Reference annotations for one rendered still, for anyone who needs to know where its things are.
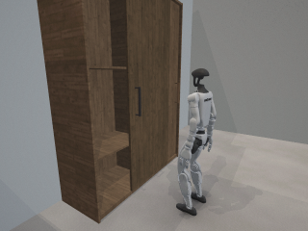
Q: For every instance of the left robot forearm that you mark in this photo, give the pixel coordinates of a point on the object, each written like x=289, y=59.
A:
x=192, y=133

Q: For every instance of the right robot upper arm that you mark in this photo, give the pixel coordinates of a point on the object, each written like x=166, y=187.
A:
x=213, y=112

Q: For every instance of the robot left hand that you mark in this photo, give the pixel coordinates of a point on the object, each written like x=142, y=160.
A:
x=187, y=155

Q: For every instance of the wardrobe door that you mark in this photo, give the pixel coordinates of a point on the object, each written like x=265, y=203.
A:
x=147, y=43
x=173, y=77

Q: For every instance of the left robot upper arm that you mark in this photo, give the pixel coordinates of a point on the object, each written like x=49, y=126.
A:
x=193, y=102

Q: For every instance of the right robot shin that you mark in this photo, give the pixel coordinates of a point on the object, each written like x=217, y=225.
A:
x=197, y=181

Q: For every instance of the robot right hand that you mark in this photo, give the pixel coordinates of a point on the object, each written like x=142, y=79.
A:
x=210, y=141

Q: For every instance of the right robot foot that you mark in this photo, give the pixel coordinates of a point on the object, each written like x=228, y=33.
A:
x=201, y=199

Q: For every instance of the handle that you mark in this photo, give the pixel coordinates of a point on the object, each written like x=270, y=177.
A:
x=139, y=100
x=178, y=88

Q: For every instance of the right robot forearm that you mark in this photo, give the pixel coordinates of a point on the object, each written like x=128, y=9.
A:
x=210, y=126

